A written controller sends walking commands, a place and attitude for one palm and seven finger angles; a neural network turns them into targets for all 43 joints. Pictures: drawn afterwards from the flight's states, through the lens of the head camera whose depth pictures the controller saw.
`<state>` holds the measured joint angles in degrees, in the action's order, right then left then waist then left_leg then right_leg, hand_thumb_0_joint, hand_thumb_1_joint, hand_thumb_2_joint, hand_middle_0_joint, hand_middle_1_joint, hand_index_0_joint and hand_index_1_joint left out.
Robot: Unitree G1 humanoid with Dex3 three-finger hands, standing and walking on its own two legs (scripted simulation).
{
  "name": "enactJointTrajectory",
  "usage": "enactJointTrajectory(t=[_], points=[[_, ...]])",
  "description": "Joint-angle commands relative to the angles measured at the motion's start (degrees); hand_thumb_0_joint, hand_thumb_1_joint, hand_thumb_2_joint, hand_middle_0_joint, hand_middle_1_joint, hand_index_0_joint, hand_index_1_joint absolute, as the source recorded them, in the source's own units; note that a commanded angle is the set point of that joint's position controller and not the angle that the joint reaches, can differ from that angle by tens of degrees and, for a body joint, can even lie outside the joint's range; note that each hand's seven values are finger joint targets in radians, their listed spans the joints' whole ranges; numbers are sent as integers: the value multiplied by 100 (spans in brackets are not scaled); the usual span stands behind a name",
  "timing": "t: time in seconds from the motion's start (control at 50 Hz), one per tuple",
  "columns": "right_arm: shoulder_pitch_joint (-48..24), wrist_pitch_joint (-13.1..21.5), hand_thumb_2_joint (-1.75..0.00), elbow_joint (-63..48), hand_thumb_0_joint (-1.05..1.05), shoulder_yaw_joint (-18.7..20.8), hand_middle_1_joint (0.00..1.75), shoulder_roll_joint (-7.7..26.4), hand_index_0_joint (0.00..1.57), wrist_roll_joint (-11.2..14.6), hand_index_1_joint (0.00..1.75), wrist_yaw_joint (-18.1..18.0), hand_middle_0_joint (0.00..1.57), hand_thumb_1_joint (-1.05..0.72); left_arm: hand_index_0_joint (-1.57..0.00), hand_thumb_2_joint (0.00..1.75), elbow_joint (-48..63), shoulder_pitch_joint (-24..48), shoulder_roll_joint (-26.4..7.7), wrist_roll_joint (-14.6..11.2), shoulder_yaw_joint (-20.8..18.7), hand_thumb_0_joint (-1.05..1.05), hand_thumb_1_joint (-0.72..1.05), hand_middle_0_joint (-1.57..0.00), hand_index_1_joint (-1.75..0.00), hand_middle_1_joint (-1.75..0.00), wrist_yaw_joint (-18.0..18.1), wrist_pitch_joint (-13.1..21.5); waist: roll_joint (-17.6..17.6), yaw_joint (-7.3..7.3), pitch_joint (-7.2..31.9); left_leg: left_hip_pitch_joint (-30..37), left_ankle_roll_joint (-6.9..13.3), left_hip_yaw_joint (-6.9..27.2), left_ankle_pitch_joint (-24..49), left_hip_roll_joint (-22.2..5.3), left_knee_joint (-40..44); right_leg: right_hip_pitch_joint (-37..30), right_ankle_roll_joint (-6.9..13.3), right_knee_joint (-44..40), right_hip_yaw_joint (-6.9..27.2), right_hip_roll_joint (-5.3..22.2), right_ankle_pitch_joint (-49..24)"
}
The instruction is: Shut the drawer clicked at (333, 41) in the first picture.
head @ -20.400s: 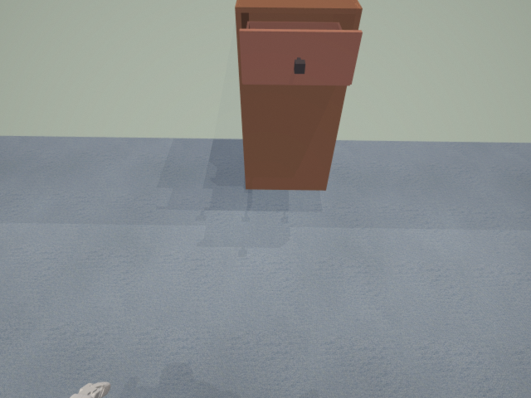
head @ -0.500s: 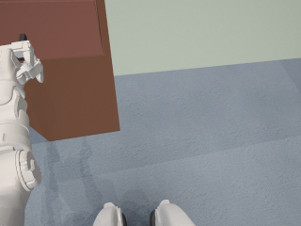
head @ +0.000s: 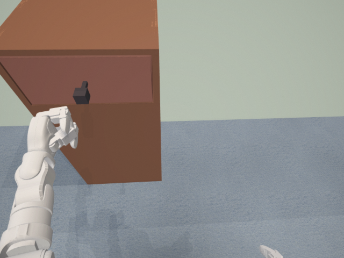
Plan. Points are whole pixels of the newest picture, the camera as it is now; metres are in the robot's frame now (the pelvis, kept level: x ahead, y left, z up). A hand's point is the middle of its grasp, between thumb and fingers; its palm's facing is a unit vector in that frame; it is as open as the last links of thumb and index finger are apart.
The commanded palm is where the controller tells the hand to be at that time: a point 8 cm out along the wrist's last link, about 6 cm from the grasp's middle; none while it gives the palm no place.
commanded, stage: draw the hand back to the body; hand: left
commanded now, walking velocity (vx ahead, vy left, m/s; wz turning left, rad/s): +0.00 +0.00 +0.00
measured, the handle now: (83, 91) +0.55 +0.26 +0.04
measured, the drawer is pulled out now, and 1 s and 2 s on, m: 0.00 0.00 0.00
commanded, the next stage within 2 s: step back with the hand held close in 1.06 s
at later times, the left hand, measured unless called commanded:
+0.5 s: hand (37, 180) +0.24 +0.23 +0.14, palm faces +0.34 -0.90 -0.28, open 3.3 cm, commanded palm +0.19 +0.27 +0.16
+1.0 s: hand out of the picture +0.15 +0.21 +0.20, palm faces +0.41 -0.81 -0.41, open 3.3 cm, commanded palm +0.10 +0.25 +0.21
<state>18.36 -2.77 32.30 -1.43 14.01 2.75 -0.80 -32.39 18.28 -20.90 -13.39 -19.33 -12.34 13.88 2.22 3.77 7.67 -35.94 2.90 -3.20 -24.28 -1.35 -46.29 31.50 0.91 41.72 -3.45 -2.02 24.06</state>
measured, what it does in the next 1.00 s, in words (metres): stands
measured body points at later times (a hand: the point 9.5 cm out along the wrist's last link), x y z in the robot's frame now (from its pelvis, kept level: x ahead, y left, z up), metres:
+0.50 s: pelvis -0.03 -0.02 +0.03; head -0.03 -0.04 +0.48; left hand +0.22 +0.27 +0.16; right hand +0.15 -0.24 -0.06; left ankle -0.02 +0.08 -0.71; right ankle -0.04 -0.11 -0.71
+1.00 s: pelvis -0.02 -0.03 +0.04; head -0.04 -0.07 +0.48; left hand +0.12 +0.25 +0.22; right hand +0.18 -0.24 -0.05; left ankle -0.02 +0.08 -0.71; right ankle -0.04 -0.11 -0.71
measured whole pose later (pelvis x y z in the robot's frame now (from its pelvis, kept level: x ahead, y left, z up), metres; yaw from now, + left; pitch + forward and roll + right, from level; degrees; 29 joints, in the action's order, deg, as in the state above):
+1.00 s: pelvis -0.02 -0.03 +0.04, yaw +2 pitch -5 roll +0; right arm 11.0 5.2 34.8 -0.5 13.7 1.0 -3.6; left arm 26.3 -32.7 -19.1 -4.7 -15.8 5.7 7.8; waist 5.6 -3.4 -0.2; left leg -6.0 0.8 -2.2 -13.6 -0.5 -24.1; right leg 1.9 2.8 21.0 -4.0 -2.4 14.7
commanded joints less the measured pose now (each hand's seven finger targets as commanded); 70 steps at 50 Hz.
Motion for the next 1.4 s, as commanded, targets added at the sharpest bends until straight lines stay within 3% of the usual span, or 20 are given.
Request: enactJointTrajectory(t=[0.0, 0.06, 0.16, 0.18, 0.2, 0.24, 0.28, 0.36, 0.44, 0.64, 0.74, 0.86, 0.98, 1.1, 1.16, 1.18, 1.22, 1.26, 1.3, 1.38], points=[[118, 345, -90, -557, 0, 337, 30, 889, 20, 17, 30, -128, 20, -90, -140, 90, 1961, 1618, -1072, -143, -23, 0, 90, -140, -160, -160, -82, 231, 598, 38, 1703, 2193, -112, 522, 3766, -101, 422, -584, -3, -288, 124, -27, -2997], [-94, 478, -90, -610, 0, 319, 30, 875, 20, 27, 30, -187, 20, -90, -140, 90, 2271, 1174, -928, -288, 44, 0, 90, -140, -160, -160, -209, 155, 401, -35, 1765, 2396, -135, 567, 3551, -88, 569, -778, 7, -418, 98, -15, -2853], [-562, 638, -90, -716, 0, 225, 30, 876, 20, 99, 30, -279, 20, -90, -140, 90, 2380, 681, -1029, -415, -123, 0, 90, -140, -160, -160, -256, -146, 94, -180, 1057, 2008, -115, 563, 2253, 13, 974, -957, 44, -682, 55, 26, -2205], [-836, 585, -90, -750, 0, 254, 30, 817, 20, 45, 30, -308, 20, -90, -140, 90, 2832, 585, -1633, 373, -82, 0, 90, -140, -160, -160, 460, -210, 163, -457, 1002, 2246, -97, 494, 2013, 69, 1227, -1090, 155, -1053, 336, 176, -1879], [-949, 596, -90, -803, 0, 204, 30, 710, 20, 37, 30, -331, 20, -90, -140, 90, 2992, 225, -1096, 424, 204, 0, 90, -140, -160, -160, 814, -301, 240, -355, 664, 2246, -127, 488, 1684, 44, 1439, -1142, 130, -1215, 305, 191, -1663], [-1054, 636, -90, -812, 0, 176, 30, 705, 20, 59, 30, -353, 20, -90, -140, 90, 3257, -306, -777, 519, 437, 0, 90, -140, -160, -160, 1158, -441, 220, -378, 462, 2295, -130, 521, 1468, 2, 1636, -1341, 124, -1349, 289, 210, -1520], [-1124, 635, -90, -761, 0, 149, 30, 728, 20, 40, 30, -385, 20, -90, -140, 90, 3428, -416, -977, 610, 299, 0, 90, -140, -160, -160, 1422, -524, -91, -387, 310, 2373, -102, 542, 1316, -7, 1855, -1542, 102, -1597, 316, 180, -1432], [-1292, 708, -90, -729, 0, 121, 30, 677, 20, 8, 30, -412, 20, -90, -140, 90, 4082, -678, -1020, 730, 195, 0, 90, -140, -160, -160, 1708, -544, -47, -418, 224, 2703, -90, 459, 1399, 10, 2150, -1954, 84, -1886, 339, 217, -1518], [-1396, 821, -90, -639, 0, 107, 30, 630, 20, -50, 30, -407, 20, -90, -140, 90, 4593, -1239, -947, 799, 188, 0, 90, -140, -160, -160, 1833, -551, 362, -491, 67, 3058, -92, 393, 1639, 26, 2358, -2221, 92, -2133, 361, 241, -1699], [-1547, 947, -90, -627, 0, 182, 30, 565, 20, -140, 30, -313, 20, -90, -140, 90, 5660, -3102, -781, 785, -2, 0, 90, -140, -160, -160, 1816, -503, -158, -612, -394, 3275, -62, 298, 1979, 54, 2561, -2537, 32, -2489, 356, 234, -1981], [-1580, 1030, -90, -697, 0, 215, 30, 491, 20, -173, 30, -271, 20, -90, -140, 90, 6539, -3858, -810, 792, -168, 0, 90, -140, -160, -160, 1819, -402, 140, -654, -411, 3377, -72, 254, 2146, 65, 2490, -2556, 30, -2538, 394, 264, -2172], [-1534, 1151, -90, -751, 0, 253, 30, 451, 20, -176, 30, -282, 20, -90, -140, 90, 7194, -4742, -810, 803, -341, 0, 90, -140, -160, -160, 1863, -324, 31, -694, -479, 3347, -74, 248, 2226, 41, 2397, -2502, 19, -2508, 375, 252, -2304], [-1470, 1090, -90, -646, 0, 289, 30, 481, 20, -159, 30, -346, 20, -90, -140, 90, 6505, -4459, -595, 830, -196, 0, 90, -140, -160, -160, 1867, -387, -274, -591, -1015, 3232, -41, 257, 1821, 41, 2420, -2135, -16, -2646, 384, 264, -1791], [-1517, 1186, -90, -704, 0, 252, 30, 444, 20, -203, 30, -377, 20, -90, -140, 90, 6980, -4340, -731, 847, -232, 0, 90, -140, -160, -160, 1918, -296, 195, -691, -465, 3384, -51, 287, 1962, 67, 2402, -2463, 10, -2505, 407, 330, -1965], [-1512, 1237, -90, -703, 0, 256, 30, 436, 20, -205, 30, -373, 20, -90, -140, 90, 7076, -4492, -790, 848, -302, 0, 90, -140, -160, -160, 1953, -304, 71, -723, -351, 3387, -51, 284, 2253, 66, 2348, -2575, 17, -2418, 404, 329, -2354], [-1356, 1108, -90, -1000, 0, 178, 30, 457, 20, -159, 30, -332, 20, -90, -140, 90, 7573, -3443, -1771, 863, -1338, 0, 90, -140, -160, -160, 2016, 17, 99, -554, -1059, 2899, -14, 474, 1877, -20, 2241, -2021, 12, -2704, 939, 651, -2711], [-1352, 958, -90, -725, 0, 276, 30, 396, 20, -239, 30, -293, 20, -90, -140, 90, 6737, -4571, -1043, 948, -819, 0, 90, -140, -160, -160, 1913, 22, -619, -485, -902, 2861, 16, 469, 1978, -73, 1968, -1957, -21, -2606, 980, 850, -3340], [-1319, 802, -90, -812, 0, 336, 30, 482, 20, -221, 30, -255, 20, -90, -140, 90, 6580, -4942, -714, 981, -549, 0, 90, -140, -160, -160, 1849, -22, -485, -441, -609, 2896, 2, 389, 2444, -130, 1964, -2140, -103, -2339, 802, 848, -3813], [-1328, 720, -90, -860, 0, 386, 30, 522, 20, -227, 30, -251, 20, -90, -140, 90, 6630, -5250, -655, 987, -521, 0, 90, -140, -160, -160, 1829, -19, 14, -454, -255, 2982, 2, 379, 2912, -219, 2071, -2251, -115, -2121, 686, 793, -3723], [-1385, 589, -90, -1000, 0, 428, 30, 524, 20, -214, 30, -279, 20, -90, -140, 90, 7127, -5433, -903, 972, -685, 0, 90, -140, -160, -160, 1885, -27, -46, -471, 141, 2859, -8, 488, 3205, -304, 2118, -2365, -97, -1943, 587, 694, -3444]])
